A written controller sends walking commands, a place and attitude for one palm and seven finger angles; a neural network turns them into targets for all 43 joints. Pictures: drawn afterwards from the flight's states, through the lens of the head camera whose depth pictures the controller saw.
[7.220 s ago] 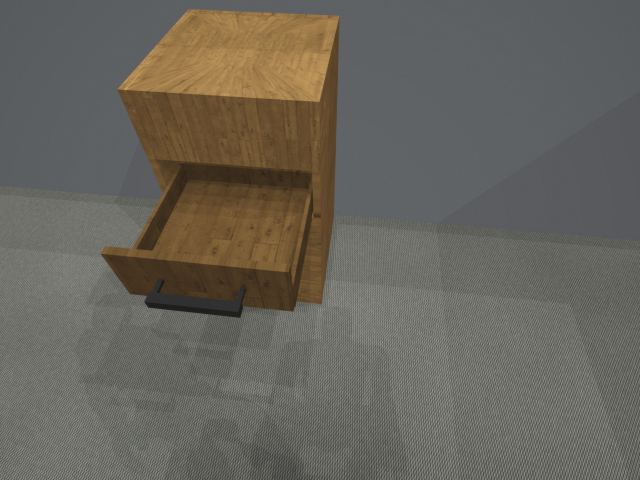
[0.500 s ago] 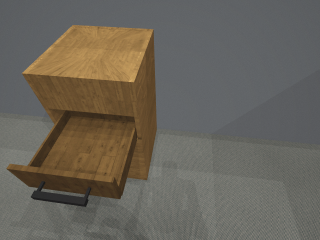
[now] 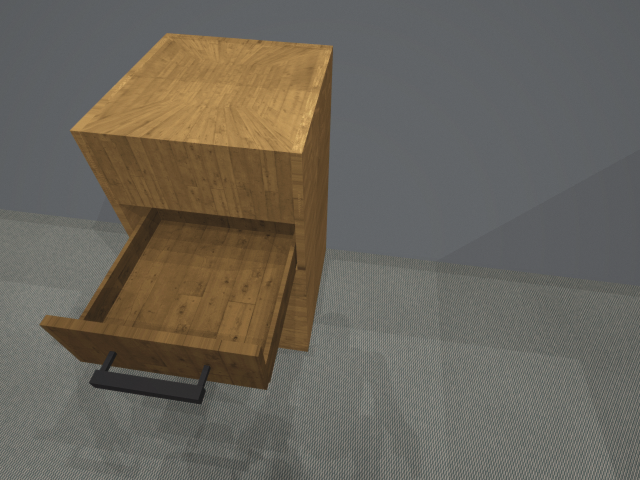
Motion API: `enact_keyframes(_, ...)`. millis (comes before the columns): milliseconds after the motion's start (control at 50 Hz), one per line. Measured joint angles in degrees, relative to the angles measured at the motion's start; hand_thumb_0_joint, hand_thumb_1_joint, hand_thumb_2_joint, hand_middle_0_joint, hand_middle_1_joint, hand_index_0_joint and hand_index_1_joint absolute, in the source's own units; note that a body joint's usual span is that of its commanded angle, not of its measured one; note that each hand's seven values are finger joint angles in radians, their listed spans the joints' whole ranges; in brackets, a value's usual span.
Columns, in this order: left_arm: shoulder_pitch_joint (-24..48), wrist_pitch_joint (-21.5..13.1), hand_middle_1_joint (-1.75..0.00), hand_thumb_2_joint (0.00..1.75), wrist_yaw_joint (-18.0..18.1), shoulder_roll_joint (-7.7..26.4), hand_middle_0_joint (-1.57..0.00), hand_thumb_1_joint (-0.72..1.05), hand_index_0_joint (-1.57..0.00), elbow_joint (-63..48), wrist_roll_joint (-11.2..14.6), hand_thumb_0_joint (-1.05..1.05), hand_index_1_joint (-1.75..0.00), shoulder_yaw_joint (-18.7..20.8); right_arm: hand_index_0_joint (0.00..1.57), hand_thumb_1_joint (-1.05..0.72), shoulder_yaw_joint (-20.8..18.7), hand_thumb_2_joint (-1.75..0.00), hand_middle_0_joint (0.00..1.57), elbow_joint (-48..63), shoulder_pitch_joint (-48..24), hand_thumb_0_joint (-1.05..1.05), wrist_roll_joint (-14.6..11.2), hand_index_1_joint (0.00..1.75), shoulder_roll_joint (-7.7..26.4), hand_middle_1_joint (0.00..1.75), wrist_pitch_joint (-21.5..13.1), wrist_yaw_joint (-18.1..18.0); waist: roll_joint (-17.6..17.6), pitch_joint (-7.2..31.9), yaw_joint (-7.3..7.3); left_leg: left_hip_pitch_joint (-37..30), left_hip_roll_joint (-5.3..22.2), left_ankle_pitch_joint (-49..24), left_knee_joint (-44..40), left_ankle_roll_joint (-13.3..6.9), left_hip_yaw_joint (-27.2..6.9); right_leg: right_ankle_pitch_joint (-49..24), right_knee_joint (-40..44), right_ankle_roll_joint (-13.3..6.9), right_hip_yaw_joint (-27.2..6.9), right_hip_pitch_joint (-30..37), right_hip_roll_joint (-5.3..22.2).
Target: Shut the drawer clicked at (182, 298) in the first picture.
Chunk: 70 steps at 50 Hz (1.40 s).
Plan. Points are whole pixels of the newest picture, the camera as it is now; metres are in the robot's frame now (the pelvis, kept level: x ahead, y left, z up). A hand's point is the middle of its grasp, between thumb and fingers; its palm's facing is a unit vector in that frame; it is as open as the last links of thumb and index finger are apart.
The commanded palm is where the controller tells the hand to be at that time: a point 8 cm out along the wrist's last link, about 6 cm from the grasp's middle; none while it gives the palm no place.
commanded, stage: shuffle to correct the standing spot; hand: left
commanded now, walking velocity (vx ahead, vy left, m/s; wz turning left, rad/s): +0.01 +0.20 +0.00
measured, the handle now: (153, 375) +0.30 +0.33 -0.22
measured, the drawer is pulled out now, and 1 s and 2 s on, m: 0.30 0.30 0.30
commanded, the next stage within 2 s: come to a stop and stand still in 0.60 s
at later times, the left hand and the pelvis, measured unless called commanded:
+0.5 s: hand out of the picture +0.01 +0.24 -0.15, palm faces +0.04 -0.96 -0.28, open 7.3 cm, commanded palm none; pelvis -0.02 +0.06 +0.01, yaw -1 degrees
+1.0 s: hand out of the picture +0.00 +0.32 -0.17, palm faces +0.01 -0.97 -0.24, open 7.4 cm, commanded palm none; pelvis -0.02 +0.14 +0.00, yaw -2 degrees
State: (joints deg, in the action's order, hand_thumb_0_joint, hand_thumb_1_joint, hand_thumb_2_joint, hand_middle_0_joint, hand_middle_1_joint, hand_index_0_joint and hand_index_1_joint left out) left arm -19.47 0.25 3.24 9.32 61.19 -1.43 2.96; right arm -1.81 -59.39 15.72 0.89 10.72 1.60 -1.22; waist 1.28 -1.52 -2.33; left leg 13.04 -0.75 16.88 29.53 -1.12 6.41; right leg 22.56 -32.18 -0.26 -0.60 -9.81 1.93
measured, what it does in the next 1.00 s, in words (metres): steps to the left: right foot, then left foot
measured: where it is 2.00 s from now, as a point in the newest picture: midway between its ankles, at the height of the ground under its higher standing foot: outside the picture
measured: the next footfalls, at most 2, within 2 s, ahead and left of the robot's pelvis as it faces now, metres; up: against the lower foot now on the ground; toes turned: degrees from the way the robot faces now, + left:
right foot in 0.32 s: -0.01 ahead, -0.06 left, +0.00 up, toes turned -9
left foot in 0.70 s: +0.02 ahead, +0.25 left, +0.00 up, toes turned +0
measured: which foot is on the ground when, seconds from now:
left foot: down 0.00-0.34, up 0.36-0.68, down 0.70-1.00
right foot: down 0.00-0.02, up 0.04-0.30, down 0.32-0.70, up 0.72-0.96, down 0.98-1.00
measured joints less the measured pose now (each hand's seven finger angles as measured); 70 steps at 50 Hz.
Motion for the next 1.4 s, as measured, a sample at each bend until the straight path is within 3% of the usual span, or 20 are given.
enact_keyframes(80, 1.55, 1.90, -0.30, 0.90, 0.06, 1.24, -0.20, 0.91, -0.20, -0.69, 0.03, 0.00, -0.30, 0.44, 0.20, -0.91, 0.09, -0.90, 0.20, 2.71, -0.94, 0.00, 0.30, 0.30, -0.21, 0.29, -0.52, -0.01, 0.85, -0.82, 0.30, 0.66, -1.30, -0.28, -0.13, -2.56, 1.99, 7.00, -16.03, -1.38, 0.36, -7.57, 1.32)
enact_keyframes(160, 3.87, 2.43, -0.30, 0.90, -0.13, 1.63, -0.20, 0.91, -0.19, -1.68, -0.06, 0.00, -0.30, 0.56, 0.20, -0.91, 0.63, -0.90, 0.20, 3.97, -1.59, 0.00, 0.67, 0.30, -0.87, 0.29, 0.18, 0.17, 0.35, -1.13, 1.08, 1.06, -2.26, -1.41, -1.63, -3.71, 2.91, 6.25, -27.96, -1.47, 2.51, -13.58, 2.20)
enact_keyframes(240, 5.52, 2.32, -0.30, 0.90, -0.19, 0.60, -0.20, 0.91, -0.19, -3.15, -0.19, 0.00, -0.30, 0.09, 0.20, -0.92, 0.46, -0.90, 0.20, 4.03, -1.85, 0.01, 0.86, 0.30, -0.76, 0.29, 0.65, 0.03, -1.15, -0.98, 1.63, 1.28, -3.20, -2.41, -2.97, -4.54, 3.36, 5.70, -21.82, -0.70, 4.73, -12.70, 2.61)
enact_keyframes(340, 6.20, 0.95, -0.30, 0.90, 0.04, -1.16, -0.20, 0.91, -0.19, -4.70, -0.25, 0.00, -0.30, -0.67, 0.20, -0.92, 0.08, -0.90, 0.20, 4.03, -0.96, 0.01, 0.40, 0.30, 0.01, 0.29, 0.85, 0.53, -2.75, -0.53, 1.47, 3.25, -3.97, -0.76, 0.65, -4.68, 4.09, -0.03, -4.33, -0.74, 6.13, -6.21, 2.50)
enact_keyframes(420, 5.25, -0.75, -0.30, 0.90, 0.32, -2.21, -0.20, 0.91, -0.20, -5.04, -0.32, 0.00, -0.30, -1.08, 0.20, -0.92, -0.80, -0.90, 0.20, 3.16, -1.33, 0.01, 0.61, 0.30, 0.46, 0.29, 2.26, 0.87, -3.35, -0.85, 1.15, 10.24, -3.66, 9.32, 20.02, 0.40, -0.78, -1.09, -2.96, -1.10, 6.70, -5.04, 2.94)
enact_keyframes(460, 4.30, -0.90, -0.30, 0.90, 0.25, -1.86, -0.20, 0.92, -0.20, -4.96, -0.39, 0.00, -0.30, -0.93, 0.20, -0.92, -1.06, -0.90, 0.20, 3.32, -1.80, 0.01, 0.62, 0.30, 0.47, 0.29, 2.59, 1.32, -2.47, -1.08, 1.11, 13.53, -2.56, 8.20, 28.34, 1.91, -2.95, -2.55, -0.92, -0.76, 6.47, -3.99, 3.65)
enact_keyframes(500, 3.32, -0.78, -0.30, 0.90, -0.07, -1.20, -0.21, 0.92, -0.20, -4.60, -0.48, 0.00, -0.30, -0.74, 0.20, -0.92, -1.28, -0.90, 0.20, 3.74, -2.20, 0.01, 0.45, 0.30, 0.45, 0.29, 2.72, 1.73, -1.34, -1.09, 1.16, 15.03, -0.79, 6.43, 30.46, 3.08, -4.19, -3.67, 0.87, -0.14, 6.10, -3.13, 4.60)
enact_keyframes(580, 1.98, -0.08, -0.30, 0.90, -1.04, 0.53, -0.21, 0.91, -0.20, -3.95, -0.74, 0.00, -0.30, -0.09, 0.20, -0.91, -1.36, -0.90, 0.20, 4.49, -2.92, 0.01, -0.08, 0.30, 0.55, 0.29, 2.42, 2.21, 1.21, -1.25, 0.57, 13.12, 2.12, 4.55, 21.54, 4.16, -4.35, -4.73, 2.39, 1.50, 5.04, -2.35, 7.04)
enact_keyframes(680, 0.70, 0.96, -0.30, 0.90, -1.69, 2.67, -0.21, 0.91, -0.20, -3.53, -0.82, 0.00, -0.30, 0.97, 0.20, -0.91, -1.22, -0.90, 0.20, 5.49, -3.26, 0.01, -0.50, 0.30, 1.60, 0.29, 0.98, 2.37, 2.64, -1.10, -0.53, 5.11, 2.23, -0.48, 3.58, 3.92, -1.44, -2.95, -1.54, 4.28, 3.45, -3.81, 9.43)
enact_keyframes(700, 0.12, 1.39, -0.30, 0.90, -1.69, 2.75, -0.21, 0.91, -0.20, -3.79, -0.71, 0.00, -0.30, 1.11, 0.20, -0.91, -1.15, -0.90, 0.20, 6.19, -2.78, 0.01, -0.43, 0.30, 2.43, 0.29, 0.39, 2.39, 1.22, -0.51, -0.50, 3.16, 3.17, -3.66, -0.19, 3.20, -1.51, -1.57, -4.17, 3.64, 3.59, -5.07, 8.61)
enact_keyframes(760, 1.79, 3.00, -0.30, 0.90, -0.97, 4.97, -0.21, 0.91, -0.20, -3.39, -0.40, 0.00, -0.30, 2.11, 0.20, -0.91, -0.76, -0.90, 0.20, 6.03, -3.42, 0.00, 0.34, 0.30, 0.87, 0.29, -0.12, 1.66, 3.32, -1.15, 0.18, 5.64, 2.06, -2.58, 4.44, 2.08, -0.72, 8.17, -21.13, 0.94, -0.13, -12.07, 6.88)
enact_keyframes(820, 3.16, 2.56, -0.30, 0.90, -0.95, 5.43, -0.20, 0.91, -0.19, -2.78, -0.42, 0.01, -0.30, 2.06, 0.20, -0.91, 0.23, -0.90, 0.20, 4.77, -2.40, 0.00, 0.81, 0.30, -0.92, 0.29, -0.43, 0.90, 3.36, -0.05, 0.80, 5.45, 1.32, -2.54, 3.31, 1.59, -0.80, 4.41, -31.87, -0.40, 0.34, -16.16, 3.43)
enact_keyframes(880, 2.87, 1.41, -0.30, 0.90, -1.45, 4.11, -0.20, 0.91, -0.19, -2.86, -0.33, 0.01, -0.30, 0.84, 0.20, -0.91, 0.88, -0.90, 0.20, 2.70, -1.21, 0.00, 0.97, 0.30, -2.36, 0.29, -0.97, 0.43, 2.35, 1.56, 1.12, 3.89, 0.58, -4.22, -0.07, 1.10, -0.66, 2.08, -26.45, -0.19, 2.33, -14.18, 1.28)
enact_keyframes(960, 1.94, 0.79, -0.30, 0.90, -1.63, 0.91, -0.20, 0.91, -0.19, -2.58, -0.02, 0.00, -0.30, -1.03, 0.20, -0.94, 0.68, -0.90, 0.20, 0.74, -0.15, 0.01, 0.93, 0.30, -2.23, 0.29, -1.29, -0.05, 0.87, 2.46, 1.84, 2.90, -0.03, -4.69, -1.48, 0.93, 0.33, 0.42, -7.84, -0.31, 3.17, -7.09, -0.49)
enact_keyframes(1020, 1.59, 0.18, -0.30, 0.90, -0.97, -1.89, -0.20, 0.93, -0.19, -0.69, -0.18, 0.01, -0.30, -2.26, 0.20, -0.94, 0.62, -0.90, 0.20, -1.44, 0.39, 0.01, 0.27, 0.30, -1.63, 0.29, -0.91, -0.17, -2.19, 1.92, 2.43, 2.11, 1.75, -3.85, -0.66, 1.53, -0.37, -2.80, -1.08, -3.95, 4.03, -3.22, -2.71)
enact_keyframes(1080, -0.06, -0.75, -0.30, 0.90, -1.03, -2.68, -0.20, 0.94, -0.19, 0.84, 0.39, 0.01, -0.30, -2.89, 0.20, -0.93, 1.30, -0.90, 0.20, -3.61, 1.57, 0.01, 0.03, 0.30, -2.30, 0.29, -0.62, -0.18, -2.75, 2.07, 3.13, 0.67, 2.90, -4.03, -2.34, 1.79, -1.33, -4.37, 2.94, -4.84, 4.65, -0.67, -4.27)
enact_keyframes(1140, -0.66, -1.29, -0.30, 0.90, -0.81, -3.36, -0.20, 0.94, -0.20, 2.21, 0.51, 0.01, -0.30, -3.33, 0.20, -0.92, 1.79, -0.90, 0.20, -5.22, 2.71, 0.01, -0.13, 0.30, -3.33, 0.29, -0.88, -0.17, -2.34, 1.50, 3.21, 0.52, 3.89, -4.35, -2.14, 2.54, -1.78, -5.61, 5.63, -4.88, 4.87, 0.72, -5.32)
enact_keyframes(1240, -1.71, -2.26, -0.30, 0.90, -0.36, -5.01, -0.20, 0.92, -0.20, 0.92, 0.02, 0.01, -0.30, -3.94, 0.20, -0.91, 1.23, -0.90, 0.20, -2.41, 4.17, 0.01, -0.23, 0.30, -3.39, 0.29, -0.82, 0.03, -3.14, 0.28, 3.46, 5.77, 3.99, 4.00, 10.60, 1.24, -4.16, -6.93, 6.81, -5.29, 5.02, -0.89, -6.90)
enact_keyframes(1320, -1.73, -1.83, -0.30, 0.90, -0.37, -4.90, -0.21, 0.92, -0.20, 0.68, 0.03, 0.01, -0.30, -4.01, 0.20, -0.91, 1.28, -0.90, 0.20, -1.85, 5.03, 0.01, -0.30, 0.30, -3.47, 0.29, -1.87, -0.37, -3.61, 0.87, 3.72, 1.50, 2.99, 1.65, 3.22, 0.70, -3.62, -5.42, 4.39, -4.69, 5.05, -1.92, -7.01)
enact_keyframes(1400, -0.12, -1.00, -0.30, 0.90, -0.28, -3.01, -0.21, 0.92, -0.20, 0.81, 0.45, 0.02, -0.30, -3.61, 0.20, -0.91, 2.15, -0.90, 0.20, -2.83, 4.51, 0.00, -0.12, 0.30, -4.74, 0.29, -2.46, -0.67, -1.75, 0.99, 3.15, 0.14, 1.53, 1.92, 2.10, -0.25, -2.90, -4.65, 3.53, -3.76, 4.41, -1.45, -5.55)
